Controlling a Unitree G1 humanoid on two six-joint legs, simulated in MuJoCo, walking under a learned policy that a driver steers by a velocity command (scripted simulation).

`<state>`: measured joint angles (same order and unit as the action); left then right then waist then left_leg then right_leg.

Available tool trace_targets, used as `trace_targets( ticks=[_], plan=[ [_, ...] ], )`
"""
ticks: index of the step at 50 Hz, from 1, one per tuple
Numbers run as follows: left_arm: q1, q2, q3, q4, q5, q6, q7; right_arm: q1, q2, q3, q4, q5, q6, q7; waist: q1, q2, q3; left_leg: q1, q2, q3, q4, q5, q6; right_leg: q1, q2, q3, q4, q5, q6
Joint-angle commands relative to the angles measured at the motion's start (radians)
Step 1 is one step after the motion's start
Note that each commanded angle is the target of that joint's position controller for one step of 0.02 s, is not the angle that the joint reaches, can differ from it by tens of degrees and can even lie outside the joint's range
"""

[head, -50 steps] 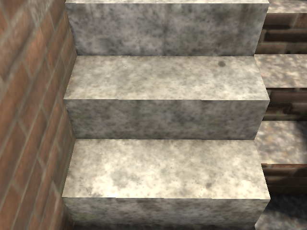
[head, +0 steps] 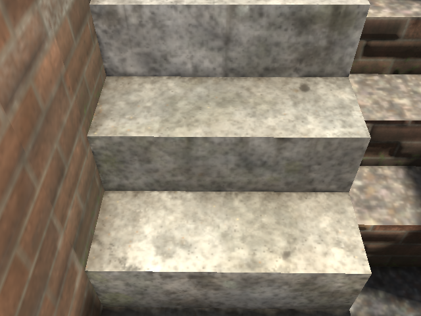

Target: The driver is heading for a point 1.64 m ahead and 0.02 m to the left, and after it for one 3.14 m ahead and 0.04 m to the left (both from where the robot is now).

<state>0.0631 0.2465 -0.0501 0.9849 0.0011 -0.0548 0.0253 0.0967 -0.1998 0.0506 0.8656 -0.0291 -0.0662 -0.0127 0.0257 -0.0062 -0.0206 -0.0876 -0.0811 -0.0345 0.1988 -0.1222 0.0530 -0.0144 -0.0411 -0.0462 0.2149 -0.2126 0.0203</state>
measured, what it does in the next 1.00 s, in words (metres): stands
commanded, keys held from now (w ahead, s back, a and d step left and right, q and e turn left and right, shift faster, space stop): w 1.00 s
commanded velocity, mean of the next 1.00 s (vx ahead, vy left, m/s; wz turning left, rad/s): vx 0.50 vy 0.00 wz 0.00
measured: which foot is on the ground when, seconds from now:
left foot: down 0.00-1.00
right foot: down 0.00-1.00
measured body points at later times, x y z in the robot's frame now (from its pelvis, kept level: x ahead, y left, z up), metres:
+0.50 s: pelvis +0.00 +0.00 +0.00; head +0.00 +0.00 +0.45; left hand +0.14 +0.25 -0.12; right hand +0.16 -0.22 -0.11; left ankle -0.01 +0.09 -0.75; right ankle -0.06 -0.13 -0.75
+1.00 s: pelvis +0.00 +0.00 +0.00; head +0.00 +0.00 +0.45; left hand +0.14 +0.25 -0.12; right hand +0.16 -0.22 -0.11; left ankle -0.01 +0.09 -0.75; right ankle -0.06 -0.13 -0.75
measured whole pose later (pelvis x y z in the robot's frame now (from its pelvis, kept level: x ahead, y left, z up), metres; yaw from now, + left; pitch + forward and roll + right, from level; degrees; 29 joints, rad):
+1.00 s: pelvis +0.00 +0.00 +0.00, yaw +0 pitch +1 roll +1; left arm 0.06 0.25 -0.05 0.98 0.00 -0.05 0.03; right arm 0.10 -0.20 0.05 0.86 -0.03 -0.07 -0.01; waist 0.03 -0.01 -0.02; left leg -0.09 -0.08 -0.04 0.20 -0.12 0.05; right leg -0.01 -0.04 -0.04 0.22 -0.21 0.02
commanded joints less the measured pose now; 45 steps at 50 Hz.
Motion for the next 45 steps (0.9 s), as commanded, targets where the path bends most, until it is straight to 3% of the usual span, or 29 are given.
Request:
trace_targets(
  ticks=[1, 45],
  plan=[
    [-0.06, 0.112, 0.022, -0.056, 0.0, -0.012, 0.003, -0.059, -0.086, -0.019, -0.068, 0.0, -0.014, -0.002, 0.001, 0.007, -0.068, 0.073, 0.172, -0.13, 0.013, 0.265, -0.034, -0.031, -0.124, 0.077, -0.01, 0.253, -0.028],
    [-0.058, 0.113, 0.023, -0.057, 0.0, -0.012, 0.003, -0.057, -0.086, -0.021, -0.071, 0.0, -0.014, -0.002, 0.002, 0.007, -0.067, 0.07, 0.17, -0.133, 0.015, 0.263, -0.034, -0.029, -0.124, 0.076, -0.01, 0.253, -0.026]
  ],
)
